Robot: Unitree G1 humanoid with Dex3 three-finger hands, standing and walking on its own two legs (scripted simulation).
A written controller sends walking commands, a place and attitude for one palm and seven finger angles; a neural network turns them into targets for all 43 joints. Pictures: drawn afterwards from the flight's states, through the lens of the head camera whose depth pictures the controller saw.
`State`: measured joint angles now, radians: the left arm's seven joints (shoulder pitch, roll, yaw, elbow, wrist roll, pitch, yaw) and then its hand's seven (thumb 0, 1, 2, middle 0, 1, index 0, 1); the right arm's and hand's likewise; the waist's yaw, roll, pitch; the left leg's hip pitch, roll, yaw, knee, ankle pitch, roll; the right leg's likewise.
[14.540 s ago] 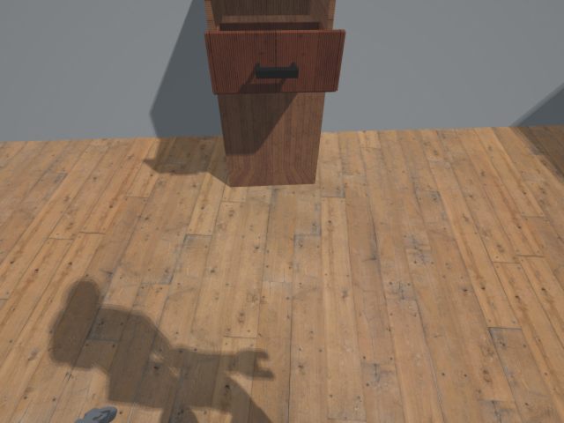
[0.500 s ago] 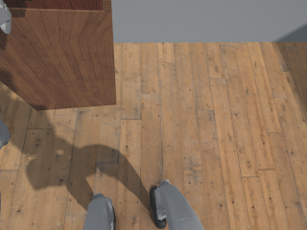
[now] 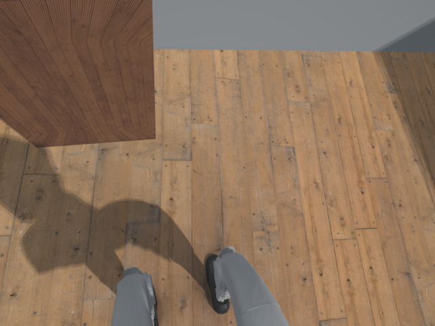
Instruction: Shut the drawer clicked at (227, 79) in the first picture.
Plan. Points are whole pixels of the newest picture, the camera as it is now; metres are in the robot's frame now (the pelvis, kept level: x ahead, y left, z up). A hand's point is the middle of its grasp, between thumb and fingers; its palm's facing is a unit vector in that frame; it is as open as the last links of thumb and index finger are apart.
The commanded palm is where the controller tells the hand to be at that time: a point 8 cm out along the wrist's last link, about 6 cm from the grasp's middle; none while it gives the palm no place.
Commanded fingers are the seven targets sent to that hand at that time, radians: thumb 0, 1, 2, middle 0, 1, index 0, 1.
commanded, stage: pull the fist back off the drawer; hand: left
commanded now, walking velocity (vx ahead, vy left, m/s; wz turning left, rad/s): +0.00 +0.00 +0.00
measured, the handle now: out of the picture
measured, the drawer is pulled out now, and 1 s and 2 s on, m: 0.00 0.00 0.00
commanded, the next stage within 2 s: draw the hand back to the body in 0.48 s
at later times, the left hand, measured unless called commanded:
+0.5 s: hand out of the picture +0.59 +0.22 +0.10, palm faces -0.01 -1.00 -0.02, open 3.2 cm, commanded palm +0.57 +0.24 +0.11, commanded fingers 0.00 0.90 0.90 -1.40 -1.60 -1.40 -1.60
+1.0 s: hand out of the picture +0.47 +0.23 +0.16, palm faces +0.03 -1.00 -0.03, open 3.2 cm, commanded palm +0.43 +0.27 +0.17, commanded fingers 0.00 0.90 0.90 -1.40 -1.60 -1.40 -1.60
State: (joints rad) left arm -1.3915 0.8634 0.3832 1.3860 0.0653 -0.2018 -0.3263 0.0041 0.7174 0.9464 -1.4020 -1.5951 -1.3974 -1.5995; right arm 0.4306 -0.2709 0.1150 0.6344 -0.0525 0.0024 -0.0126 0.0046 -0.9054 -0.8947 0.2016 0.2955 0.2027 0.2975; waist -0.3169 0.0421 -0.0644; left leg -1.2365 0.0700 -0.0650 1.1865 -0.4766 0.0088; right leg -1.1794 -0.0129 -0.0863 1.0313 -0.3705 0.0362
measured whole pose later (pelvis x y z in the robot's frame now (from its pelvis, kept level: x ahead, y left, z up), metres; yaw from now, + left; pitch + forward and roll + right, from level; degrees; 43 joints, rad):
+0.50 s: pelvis +0.03 +0.01 +0.02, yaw -1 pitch +27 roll -5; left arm -1.04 0.68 0.49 1.16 -0.01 -0.24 -0.32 0.01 0.87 0.89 -1.40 -1.60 -1.40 -1.60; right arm 0.46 -0.26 0.07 0.59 -0.04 0.07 0.03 0.01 -0.91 -0.89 0.20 0.30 0.20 0.30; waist -0.24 0.04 -0.09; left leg -1.04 0.08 -0.01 1.07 -0.50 0.02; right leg -1.02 0.00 -0.03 0.93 -0.38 0.05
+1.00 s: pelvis +0.08 -0.01 +0.07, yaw +0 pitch +14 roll -3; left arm -0.35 0.40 0.38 0.57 -0.24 -0.20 -0.34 0.01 0.90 0.90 -1.40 -1.60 -1.40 -1.60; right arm 0.32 -0.26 0.01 0.55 0.04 0.03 0.00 0.01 -0.91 -0.90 0.20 0.30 0.20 0.30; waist -0.07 0.05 -0.14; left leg -0.58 0.06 -0.02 0.81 -0.47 -0.01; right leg -0.58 -0.01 -0.03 0.73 -0.38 0.03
